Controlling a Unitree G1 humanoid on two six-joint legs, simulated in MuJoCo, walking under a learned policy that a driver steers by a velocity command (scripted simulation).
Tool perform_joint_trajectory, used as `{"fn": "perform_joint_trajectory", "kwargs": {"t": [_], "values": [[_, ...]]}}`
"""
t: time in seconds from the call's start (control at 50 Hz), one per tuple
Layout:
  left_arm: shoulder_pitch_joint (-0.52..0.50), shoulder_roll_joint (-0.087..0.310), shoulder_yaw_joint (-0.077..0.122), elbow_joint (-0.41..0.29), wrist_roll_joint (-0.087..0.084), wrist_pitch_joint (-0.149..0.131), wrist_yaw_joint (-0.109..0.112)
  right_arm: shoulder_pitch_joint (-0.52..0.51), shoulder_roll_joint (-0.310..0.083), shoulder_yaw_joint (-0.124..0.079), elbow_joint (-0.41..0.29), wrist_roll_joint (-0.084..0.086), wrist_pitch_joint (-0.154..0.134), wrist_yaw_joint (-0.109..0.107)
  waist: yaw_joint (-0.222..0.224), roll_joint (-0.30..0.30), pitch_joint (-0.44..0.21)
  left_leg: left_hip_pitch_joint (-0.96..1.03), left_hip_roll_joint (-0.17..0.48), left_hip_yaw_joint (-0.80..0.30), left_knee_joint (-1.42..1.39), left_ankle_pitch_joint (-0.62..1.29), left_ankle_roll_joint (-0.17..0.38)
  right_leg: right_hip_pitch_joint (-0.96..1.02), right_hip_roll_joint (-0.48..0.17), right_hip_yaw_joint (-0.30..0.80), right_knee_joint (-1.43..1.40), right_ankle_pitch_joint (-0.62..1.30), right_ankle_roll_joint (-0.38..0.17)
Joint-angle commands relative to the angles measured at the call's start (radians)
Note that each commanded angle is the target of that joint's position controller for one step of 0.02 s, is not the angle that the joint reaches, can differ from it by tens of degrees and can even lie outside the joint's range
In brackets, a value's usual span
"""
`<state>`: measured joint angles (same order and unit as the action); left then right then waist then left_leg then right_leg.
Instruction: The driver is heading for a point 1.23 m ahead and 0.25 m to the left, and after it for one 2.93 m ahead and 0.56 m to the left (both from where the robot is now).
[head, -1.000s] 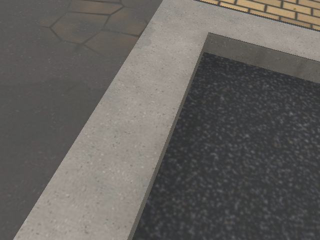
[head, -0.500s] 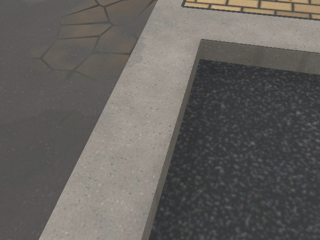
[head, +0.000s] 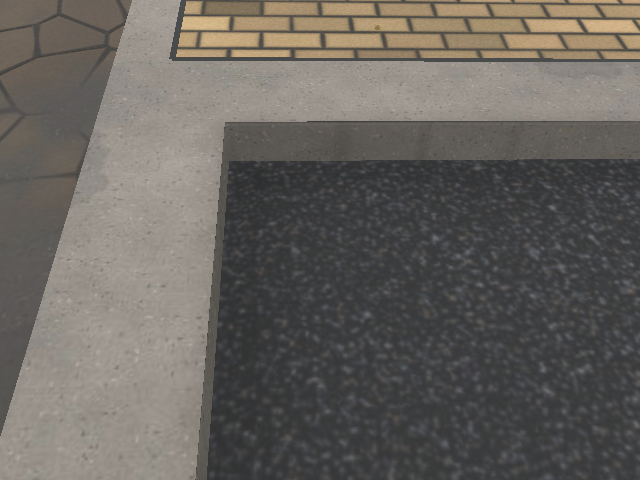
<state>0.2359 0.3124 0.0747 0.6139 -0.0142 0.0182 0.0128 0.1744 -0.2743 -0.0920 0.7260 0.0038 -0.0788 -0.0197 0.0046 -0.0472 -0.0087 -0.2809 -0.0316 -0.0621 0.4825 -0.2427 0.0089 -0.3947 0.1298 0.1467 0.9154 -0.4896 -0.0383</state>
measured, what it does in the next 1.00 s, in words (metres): walks ahead, turning left: right foot, then left foot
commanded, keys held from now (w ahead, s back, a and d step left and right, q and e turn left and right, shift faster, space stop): w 0.02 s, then w+q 0.98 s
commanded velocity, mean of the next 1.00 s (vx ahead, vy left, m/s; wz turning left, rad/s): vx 0.45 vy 0.00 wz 0.34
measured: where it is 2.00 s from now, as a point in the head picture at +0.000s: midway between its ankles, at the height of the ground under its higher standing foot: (251, 269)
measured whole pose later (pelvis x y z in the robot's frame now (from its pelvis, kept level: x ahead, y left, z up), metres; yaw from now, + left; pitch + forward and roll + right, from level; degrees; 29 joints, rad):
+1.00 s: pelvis +0.43 +0.02 +0.00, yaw +26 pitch +0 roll +0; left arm 0.17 0.27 0.03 0.68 0.06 -0.03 -0.02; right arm 0.30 -0.28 -0.07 0.76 -0.02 -0.02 0.02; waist -0.01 -0.04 0.09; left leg -0.26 -0.12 -0.05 0.44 -0.17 0.10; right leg -0.57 -0.10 0.03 1.15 -0.32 0.05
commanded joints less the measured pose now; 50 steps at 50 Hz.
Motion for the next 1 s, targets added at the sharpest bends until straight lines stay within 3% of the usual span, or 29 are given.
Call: {"fn": "perform_joint_trajectory", "kwargs": {"t": [0.02,0.06,0.12,0.16,0.22,0.26,0.28,0.3,0.32,0.34,0.36,0.38,0.4,0.44,0.52,0.6,0.68,0.72,0.74,0.76,0.78,0.8,0.82,0.84,0.86,0.88,0.92,0.96,1.0], "values": [[-0.038,0.109,0.03,-0.084,0.012,-0.033,-0.013,0.09,-0.119,-0.023,-0.025,0.014,-0.009,-0.01,-0.048,0.184,0.017,0.289,0.308,-0.394,-0.241,-0.267,0.168,-0.403,-0.11,0.013,0.189,0.074,0.055],[-0.067,0.057,0.011,-0.087,0.01,-0.05,-0.025,0.122,-0.121,-0.015,-0.006,0.004,-0.009,-0.008,-0.052,0.177,0.042,0.219,0.262,-0.307,-0.272,-0.159,0.172,-0.361,-0.125,-0.035,0.125,0.151,0.063],[-0.144,0.01,-0.013,-0.108,0.017,-0.081,-0.029,0.116,-0.154,-0.018,-0.001,0.013,0.002,-0.005,-0.064,0.193,0.056,0.124,0.214,-0.209,-0.291,0.006,0.177,-0.233,-0.151,-0.125,-0.084,0.233,0.082],[-0.178,0.001,-0.016,-0.118,0.008,-0.095,-0.035,0.122,-0.189,-0.025,0.004,0.019,0.009,0.001,-0.072,0.208,0.055,0.056,0.196,-0.171,-0.282,0.075,0.169,-0.098,-0.13,-0.154,-0.222,0.249,0.086],[-0.137,0.044,0.005,-0.113,-0.012,-0.103,-0.04,0.153,-0.209,-0.029,0.014,0.035,0.014,0.011,-0.038,0.213,0.035,0.024,0.234,-0.213,-0.246,0.052,0.158,0.068,-0.114,-0.145,-0.357,0.332,0.061],[-0.025,0.073,0.028,-0.081,-0.012,-0.1,-0.029,0.156,-0.171,-0.018,0.014,0.034,0.012,0.012,0.031,0.189,-0.001,-0.028,0.207,-0.205,-0.156,0.069,0.113,0.266,-0.113,-0.145,-0.426,0.354,0.026],[0.085,0.101,0.044,-0.066,-0.006,-0.099,-0.016,0.149,-0.123,-0.004,0.007,0.027,0.006,0.014,0.094,0.16,-0.053,-0.1,0.149,-0.157,-0.005,0.101,0.073,0.427,-0.16,-0.106,-0.445,0.329,0.0],[0.256,0.179,0.061,-0.05,0.019,-0.094,-0.002,0.159,-0.017,0.029,-0.025,-0.004,0.0,0.017,0.148,-0.066,-0.21,-0.263,0.053,-0.055,0.373,-0.159,0.012,0.673,-0.392,0.129,-0.464,0.306,-0.059],[0.284,0.24,0.073,-0.021,0.037,-0.09,-0.017,0.24,-0.025,0.027,-0.042,0.04,-0.013,0.006,0.105,-0.357,-0.254,-0.479,-0.009,-0.04,0.642,-0.354,-0.009,0.699,-0.551,0.533,-0.637,0.026,-0.189],[0.231,0.149,0.051,-0.028,0.025,-0.099,-0.026,0.234,-0.127,-0.003,-0.019,0.054,-0.009,-0.002,0.101,-0.206,-0.142,-0.528,0.052,-0.099,0.785,-0.283,-0.003,0.599,-0.522,0.509,-0.676,-0.102,-0.187],[0.172,0.089,0.031,-0.025,0.011,-0.104,-0.027,0.17,-0.146,-0.011,-0.027,0.051,-0.002,0.001,0.084,-0.142,-0.038,-0.553,0.08,-0.089,0.796,-0.188,0.012,0.504,-0.483,0.36,-0.678,-0.059,-0.156],[0.108,0.055,0.019,-0.028,0.015,-0.106,-0.028,0.154,-0.121,-0.008,-0.019,0.04,0.007,0.001,0.053,-0.081,0.009,-0.521,0.108,-0.078,0.773,-0.101,0.009,0.424,-0.429,0.245,-0.695,0.063,-0.14],[0.065,0.03,0.014,-0.021,0.022,-0.108,-0.03,0.141,-0.107,-0.008,-0.02,0.029,0.015,0.003,0.032,-0.081,0.042,-0.498,0.127,-0.078,0.737,-0.043,0.007,0.372,-0.394,0.155,-0.713,0.191,-0.132],[0.047,0.016,0.016,0.003,0.028,-0.119,-0.026,0.15,-0.071,-0.002,-0.009,0.025,0.029,0.014,0.01,-0.083,0.043,-0.439,0.137,-0.063,0.727,0.022,0.003,0.324,-0.362,0.027,-0.736,0.386,-0.121],[0.068,0.036,0.029,0.061,0.025,-0.131,-0.015,0.082,-0.042,0.008,-0.04,0.02,0.04,0.018,0.006,-0.012,0.079,-0.494,0.13,-0.076,0.577,0.1,-0.019,0.341,-0.38,-0.091,-0.762,0.585,-0.142],[0.062,0.072,0.04,0.094,0.017,-0.118,-0.005,-0.047,-0.028,0.023,-0.082,0.017,0.035,0.05,0.04,0.0,0.107,-0.429,0.129,0.007,0.342,0.24,-0.013,0.335,-0.372,-0.213,-0.783,0.608,-0.127],[0.113,0.107,0.049,0.137,0.002,-0.098,0.002,-0.167,-0.031,0.032,-0.141,0.021,0.03,0.076,0.072,0.018,0.129,-0.405,0.108,0.082,0.206,0.194,0.032,0.43,-0.393,-0.28,-0.737,0.738,-0.109],[0.11,0.141,0.056,0.142,-0.001,-0.086,0.007,-0.158,-0.062,0.017,-0.157,0.022,0.034,0.081,0.044,-0.012,0.075,-0.308,0.046,0.143,0.181,0.11,0.068,0.481,-0.392,-0.317,-0.627,1.066,-0.089],[0.107,0.16,0.06,0.141,-0.003,-0.079,0.011,-0.11,-0.087,0.003,-0.154,0.022,0.039,0.08,0.01,-0.033,0.027,-0.229,0.007,0.17,0.179,0.062,0.09,0.499,-0.39,-0.331,-0.531,1.23,-0.079],[0.098,0.17,0.06,0.138,-0.005,-0.073,0.015,0.0,-0.12,-0.018,-0.133,0.025,0.045,0.075,-0.052,-0.038,-0.039,-0.082,-0.029,0.179,0.155,0.047,0.116,0.477,-0.379,-0.341,-0.381,1.289,-0.066],[0.076,0.159,0.052,0.127,-0.012,-0.073,0.018,0.166,-0.17,-0.047,-0.096,0.026,0.05,0.059,-0.145,-0.016,-0.117,0.176,-0.06,0.164,0.081,0.114,0.155,0.348,-0.338,-0.367,-0.156,1.218,-0.031],[0.104,0.075,0.024,0.101,0.021,-0.081,0.017,0.28,-0.259,-0.069,-0.078,0.028,0.06,0.037,-0.154,0.175,-0.199,0.481,0.137,-0.149,0.081,0.211,0.23,0.049,-0.257,-0.357,0.203,0.51,0.021],[0.149,-0.002,-0.009,0.049,0.02,-0.11,0.005,0.234,-0.311,-0.064,-0.106,0.018,0.042,0.043,-0.066,0.286,-0.332,0.672,0.37,-0.752,-0.092,0.011,0.436,-0.271,-0.064,-0.158,0.519,-0.116,0.071],[0.06,0.091,0.009,0.036,-0.013,-0.142,-0.012,0.239,-0.238,-0.049,-0.109,0.014,0.032,0.05,-0.134,0.136,-0.323,0.64,0.361,-0.742,-0.175,-0.128,0.402,-0.371,-0.118,-0.015,0.558,-0.04,0.062],[0.023,0.056,-0.008,0.037,0.048,-0.114,-0.023,0.191,-0.218,-0.046,-0.064,-0.059,0.06,0.03,-0.09,0.06,-0.144,0.456,0.34,-0.544,-0.169,0.013,0.346,-0.378,-0.18,-0.097,0.51,0.104,0.046],[0.031,0.041,-0.016,0.04,0.064,-0.106,-0.022,0.154,-0.163,-0.026,-0.064,-0.052,0.063,0.027,-0.041,0.001,-0.039,0.293,0.293,-0.437,-0.173,0.208,0.305,-0.315,-0.216,-0.11,0.41,0.162,0.049],[0.066,0.045,-0.022,0.042,0.084,-0.069,-0.026,0.099,-0.132,-0.009,-0.058,-0.024,0.053,0.025,0.021,0.04,-0.028,0.123,0.205,-0.289,-0.185,0.444,0.258,-0.16,-0.236,-0.108,0.321,0.163,0.075],[0.097,0.049,-0.024,0.051,0.082,-0.043,-0.03,0.099,-0.15,-0.01,-0.038,-0.016,0.039,0.031,0.045,0.064,-0.054,0.063,0.179,-0.236,-0.185,0.55,0.257,-0.105,-0.235,-0.125,0.276,0.161,0.095],[0.056,0.039,-0.03,0.039,0.074,-0.035,-0.031,0.114,-0.168,-0.016,-0.024,-0.019,0.036,0.031,0.035,0.088,-0.029,0.032,0.143,-0.214,-0.209,0.459,0.248,-0.122,-0.234,-0.142,0.18,0.212,0.104]]}}
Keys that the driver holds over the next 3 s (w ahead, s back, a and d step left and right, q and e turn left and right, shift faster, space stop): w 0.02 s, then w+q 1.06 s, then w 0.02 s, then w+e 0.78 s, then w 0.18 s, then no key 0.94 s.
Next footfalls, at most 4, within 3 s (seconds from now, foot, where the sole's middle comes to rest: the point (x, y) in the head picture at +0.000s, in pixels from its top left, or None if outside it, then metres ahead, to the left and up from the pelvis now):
0.28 right None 0.21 -0.17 -0.77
0.78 left None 0.47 0.10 -0.77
1.30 right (318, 367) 0.75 0.01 -0.77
1.88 left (195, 224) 1.05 0.32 -0.62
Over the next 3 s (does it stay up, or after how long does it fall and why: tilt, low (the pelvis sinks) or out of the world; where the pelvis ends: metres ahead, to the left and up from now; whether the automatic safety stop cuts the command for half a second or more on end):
stays up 1.38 0.08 0.15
